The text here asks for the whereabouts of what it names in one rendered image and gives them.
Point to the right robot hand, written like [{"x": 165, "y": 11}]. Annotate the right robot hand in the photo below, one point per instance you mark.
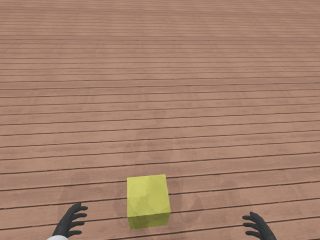
[{"x": 264, "y": 230}]

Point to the carton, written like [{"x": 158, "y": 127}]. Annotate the carton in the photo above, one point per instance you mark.
[{"x": 148, "y": 202}]

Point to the left robot hand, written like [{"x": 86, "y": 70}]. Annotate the left robot hand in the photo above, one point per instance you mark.
[{"x": 65, "y": 224}]

